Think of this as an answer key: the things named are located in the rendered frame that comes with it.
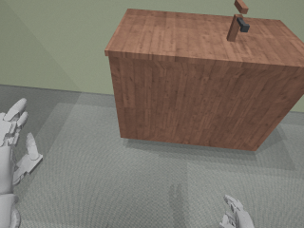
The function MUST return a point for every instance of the right robot hand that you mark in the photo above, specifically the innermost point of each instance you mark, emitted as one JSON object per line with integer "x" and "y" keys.
{"x": 241, "y": 219}

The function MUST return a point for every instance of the counter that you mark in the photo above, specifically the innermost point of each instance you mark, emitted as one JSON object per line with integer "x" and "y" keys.
{"x": 193, "y": 78}

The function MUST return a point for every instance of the left robot hand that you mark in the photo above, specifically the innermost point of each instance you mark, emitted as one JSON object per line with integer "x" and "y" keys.
{"x": 10, "y": 126}

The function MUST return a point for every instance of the robot left forearm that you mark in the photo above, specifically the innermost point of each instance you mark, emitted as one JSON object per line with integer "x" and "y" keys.
{"x": 10, "y": 217}

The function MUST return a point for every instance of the tap lever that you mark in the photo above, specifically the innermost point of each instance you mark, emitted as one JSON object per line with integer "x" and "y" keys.
{"x": 243, "y": 27}

